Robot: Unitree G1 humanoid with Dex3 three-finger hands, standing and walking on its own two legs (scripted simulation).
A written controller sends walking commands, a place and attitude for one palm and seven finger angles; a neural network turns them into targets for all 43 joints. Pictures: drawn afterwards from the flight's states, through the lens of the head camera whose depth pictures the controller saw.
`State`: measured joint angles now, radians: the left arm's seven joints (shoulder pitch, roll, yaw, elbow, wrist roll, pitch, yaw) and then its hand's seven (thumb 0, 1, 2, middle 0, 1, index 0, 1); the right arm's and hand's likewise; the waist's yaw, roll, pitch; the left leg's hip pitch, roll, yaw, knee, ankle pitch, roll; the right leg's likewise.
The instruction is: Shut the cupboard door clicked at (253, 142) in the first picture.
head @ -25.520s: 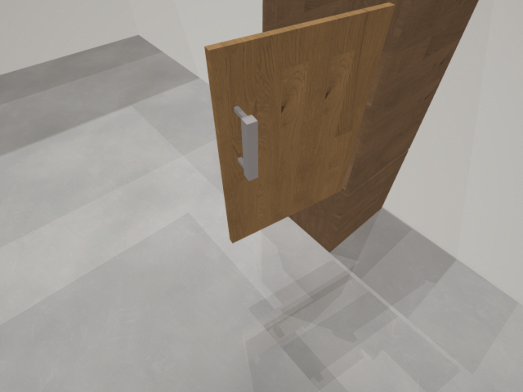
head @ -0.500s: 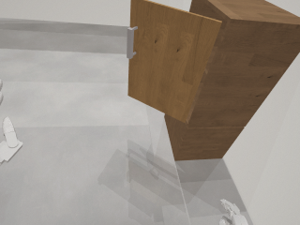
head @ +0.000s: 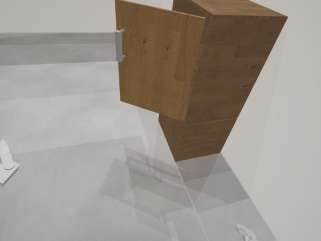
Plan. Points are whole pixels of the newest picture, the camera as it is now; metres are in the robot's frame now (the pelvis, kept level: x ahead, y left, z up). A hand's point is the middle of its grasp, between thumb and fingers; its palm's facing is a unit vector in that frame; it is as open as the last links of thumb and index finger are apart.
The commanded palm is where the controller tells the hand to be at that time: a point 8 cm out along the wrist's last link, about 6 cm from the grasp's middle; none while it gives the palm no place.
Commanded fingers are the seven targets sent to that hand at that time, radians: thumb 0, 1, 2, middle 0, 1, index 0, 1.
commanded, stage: stop stepping back and stand still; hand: left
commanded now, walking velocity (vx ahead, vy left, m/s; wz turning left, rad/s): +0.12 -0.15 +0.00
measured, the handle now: (121, 45) +1.02 +0.18 +0.06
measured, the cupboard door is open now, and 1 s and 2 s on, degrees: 53 53 53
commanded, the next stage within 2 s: let the arm hang, fingers relaxed in 0.26 s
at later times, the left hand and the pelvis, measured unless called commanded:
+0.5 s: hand (60, 209) +0.22 +0.24 -0.02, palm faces +0.17 -0.90 -0.39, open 7.4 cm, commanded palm none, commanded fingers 0.00 0.90 0.90 -0.20 -0.30 -0.20 -0.30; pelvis +0.01 +0.00 -0.01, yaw +3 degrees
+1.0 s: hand out of the picture +0.00 +0.17 -0.16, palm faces +0.06 -0.97 -0.24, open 7.3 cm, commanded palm none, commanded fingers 0.00 0.90 0.90 -0.20 -0.30 -0.20 -0.30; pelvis +0.02 -0.02 +0.01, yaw +3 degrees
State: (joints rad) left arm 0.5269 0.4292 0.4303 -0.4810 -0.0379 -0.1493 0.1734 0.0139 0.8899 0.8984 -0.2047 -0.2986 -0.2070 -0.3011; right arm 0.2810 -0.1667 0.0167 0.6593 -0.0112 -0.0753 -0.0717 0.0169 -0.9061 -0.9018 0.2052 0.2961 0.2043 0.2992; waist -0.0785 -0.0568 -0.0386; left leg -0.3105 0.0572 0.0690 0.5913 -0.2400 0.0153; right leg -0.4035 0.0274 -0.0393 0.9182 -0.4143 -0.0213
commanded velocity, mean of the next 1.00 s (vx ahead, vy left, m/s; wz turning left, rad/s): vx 0.01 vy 0.00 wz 0.00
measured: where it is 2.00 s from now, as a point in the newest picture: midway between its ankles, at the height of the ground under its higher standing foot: outside the picture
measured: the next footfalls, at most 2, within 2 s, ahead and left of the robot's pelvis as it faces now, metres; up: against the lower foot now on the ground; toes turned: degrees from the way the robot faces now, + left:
right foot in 0.16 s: +0.05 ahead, -0.12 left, +0.00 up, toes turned +3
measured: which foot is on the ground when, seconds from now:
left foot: down 0.00-1.00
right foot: up 0.00-0.14, down 0.16-1.00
